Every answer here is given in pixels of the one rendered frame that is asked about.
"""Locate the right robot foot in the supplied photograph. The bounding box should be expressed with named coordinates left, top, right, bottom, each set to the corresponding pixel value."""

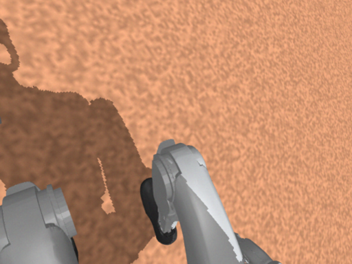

left=140, top=178, right=177, bottom=245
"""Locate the right robot hand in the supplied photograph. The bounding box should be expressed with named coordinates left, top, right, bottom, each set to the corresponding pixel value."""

left=234, top=232, right=273, bottom=264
